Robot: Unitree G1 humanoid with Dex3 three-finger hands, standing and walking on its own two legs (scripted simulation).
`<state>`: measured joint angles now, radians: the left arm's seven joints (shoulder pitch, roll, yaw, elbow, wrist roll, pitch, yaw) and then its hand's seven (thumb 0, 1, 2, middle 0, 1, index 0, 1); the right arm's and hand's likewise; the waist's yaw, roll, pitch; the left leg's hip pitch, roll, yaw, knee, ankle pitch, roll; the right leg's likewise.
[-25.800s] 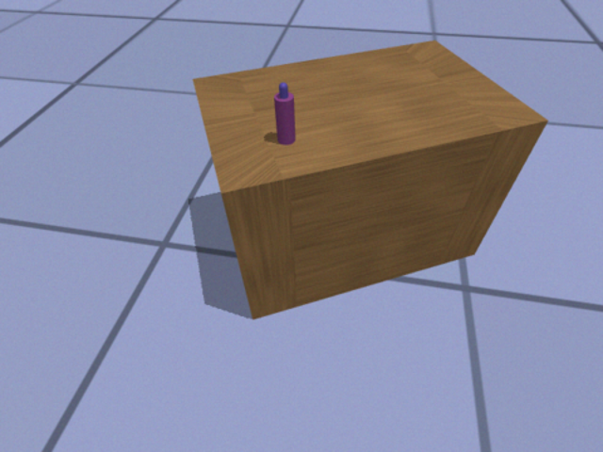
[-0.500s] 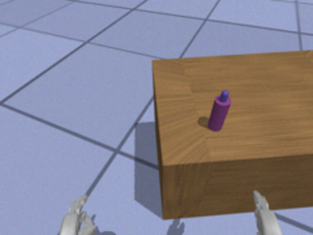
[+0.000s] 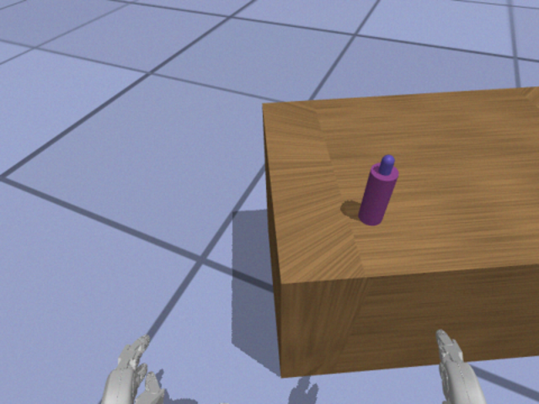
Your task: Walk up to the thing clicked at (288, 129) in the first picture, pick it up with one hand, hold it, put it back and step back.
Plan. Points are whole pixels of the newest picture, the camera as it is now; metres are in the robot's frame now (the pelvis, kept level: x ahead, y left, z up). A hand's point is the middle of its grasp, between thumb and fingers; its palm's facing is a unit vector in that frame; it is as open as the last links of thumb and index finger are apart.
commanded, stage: home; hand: right
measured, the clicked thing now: (378, 189) +0.50 -0.19 +0.01
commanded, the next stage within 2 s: stand in 0.48 s
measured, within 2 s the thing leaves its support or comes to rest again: neither
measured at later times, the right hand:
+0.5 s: hand out of the picture +0.10 -0.25 -0.12, palm faces -0.04 +0.93 -0.36, open 17.4 cm
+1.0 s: hand out of the picture +0.07 -0.25 -0.10, palm faces -0.03 +0.93 -0.36, open 9.8 cm
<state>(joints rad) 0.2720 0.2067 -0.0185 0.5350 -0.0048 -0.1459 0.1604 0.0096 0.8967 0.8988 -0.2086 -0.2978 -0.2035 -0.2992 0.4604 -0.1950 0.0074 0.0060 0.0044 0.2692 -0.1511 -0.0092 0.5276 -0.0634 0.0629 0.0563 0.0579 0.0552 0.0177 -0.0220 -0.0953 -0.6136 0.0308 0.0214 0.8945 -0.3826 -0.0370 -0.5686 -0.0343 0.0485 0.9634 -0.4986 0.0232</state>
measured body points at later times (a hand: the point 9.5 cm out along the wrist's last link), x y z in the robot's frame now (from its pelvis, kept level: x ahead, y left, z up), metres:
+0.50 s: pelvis +0.01 +0.00 +0.02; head +0.02 +0.00 +0.47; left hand +0.09 +0.31 -0.09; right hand +0.10 -0.29 -0.09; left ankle +0.04 +0.15 -0.69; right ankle +0.00 -0.13 -0.69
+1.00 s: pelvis +0.01 +0.00 +0.05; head +0.00 +0.01 +0.50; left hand +0.07 +0.29 -0.09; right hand +0.07 -0.30 -0.08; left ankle +0.04 +0.15 -0.69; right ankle +0.00 -0.13 -0.69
